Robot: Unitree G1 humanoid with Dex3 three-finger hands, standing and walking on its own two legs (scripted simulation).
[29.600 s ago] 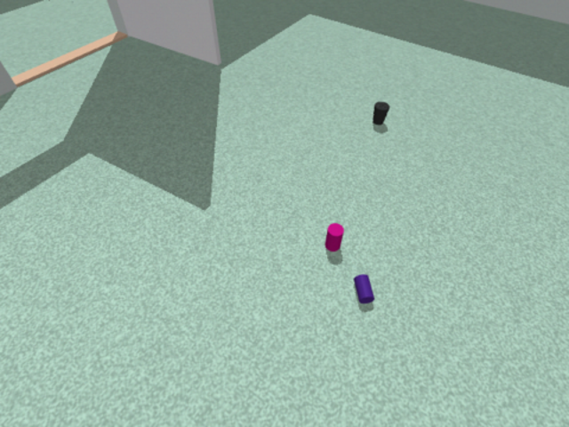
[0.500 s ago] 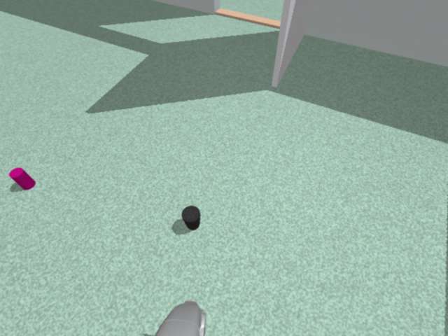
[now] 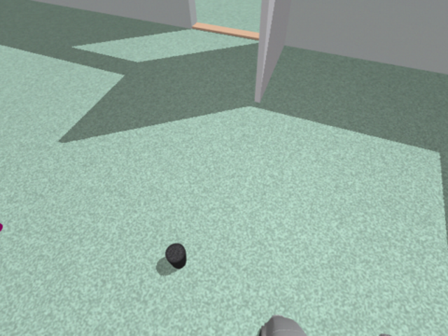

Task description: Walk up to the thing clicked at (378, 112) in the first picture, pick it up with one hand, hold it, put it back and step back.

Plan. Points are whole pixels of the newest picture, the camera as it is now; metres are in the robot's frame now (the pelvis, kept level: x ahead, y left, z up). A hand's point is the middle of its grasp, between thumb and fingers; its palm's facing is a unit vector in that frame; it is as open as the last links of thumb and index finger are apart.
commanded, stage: walk up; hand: left
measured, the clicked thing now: (177, 257) +0.50 +0.24 -0.70
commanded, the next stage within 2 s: stand in 1.90 s
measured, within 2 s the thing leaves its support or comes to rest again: neither
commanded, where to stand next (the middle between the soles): +0.12 +0.01 m, yaw -1 degrees
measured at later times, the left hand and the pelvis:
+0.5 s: hand out of the picture +0.11 +0.28 -0.14, palm faces +0.03 -0.92 -0.39, open 7.4 cm; pelvis +0.06 +0.01 +0.00, yaw +2 degrees
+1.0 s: hand (82, 335) +0.14 +0.29 -0.13, palm faces +0.03 -0.92 -0.40, open 7.4 cm; pelvis +0.09 +0.01 +0.02, yaw +2 degrees
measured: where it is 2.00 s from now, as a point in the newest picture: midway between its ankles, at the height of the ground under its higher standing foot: outside the picture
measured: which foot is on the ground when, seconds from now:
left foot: down 0.00-0.04, up 0.06-0.42, down 0.44-1.00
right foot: up 0.00-0.00, down 0.02-1.00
